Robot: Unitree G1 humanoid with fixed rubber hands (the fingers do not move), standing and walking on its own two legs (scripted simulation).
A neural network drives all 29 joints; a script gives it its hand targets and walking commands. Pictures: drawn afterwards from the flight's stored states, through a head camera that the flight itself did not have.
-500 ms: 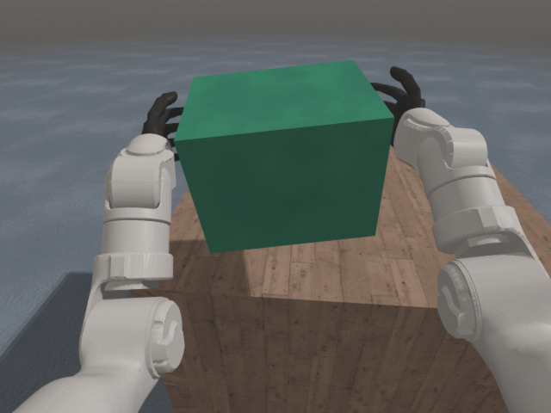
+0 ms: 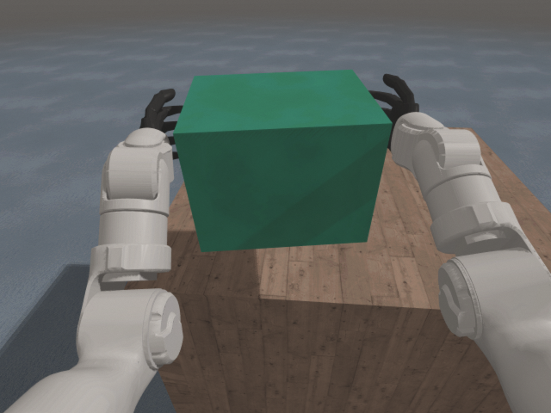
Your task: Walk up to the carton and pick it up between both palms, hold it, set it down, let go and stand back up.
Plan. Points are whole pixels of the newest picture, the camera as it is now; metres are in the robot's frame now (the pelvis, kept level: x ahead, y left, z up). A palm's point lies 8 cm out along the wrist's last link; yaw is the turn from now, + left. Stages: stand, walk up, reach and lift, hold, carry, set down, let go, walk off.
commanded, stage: hold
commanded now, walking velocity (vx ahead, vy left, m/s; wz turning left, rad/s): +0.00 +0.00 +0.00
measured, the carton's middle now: (279, 157) +0.41 +0.00 +0.24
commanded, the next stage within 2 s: none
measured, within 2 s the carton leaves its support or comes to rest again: neither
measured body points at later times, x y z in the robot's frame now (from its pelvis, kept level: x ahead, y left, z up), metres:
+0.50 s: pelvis -0.01 +0.00 +0.00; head -0.12 +0.01 +0.44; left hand +0.36 +0.16 +0.30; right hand +0.37 -0.17 +0.33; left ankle +0.01 +0.12 -0.75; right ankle +0.03 -0.13 -0.75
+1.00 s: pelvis +0.00 +0.00 +0.00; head -0.10 +0.01 +0.44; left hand +0.37 +0.17 +0.31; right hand +0.38 -0.16 +0.30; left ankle +0.01 +0.12 -0.75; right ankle +0.03 -0.13 -0.75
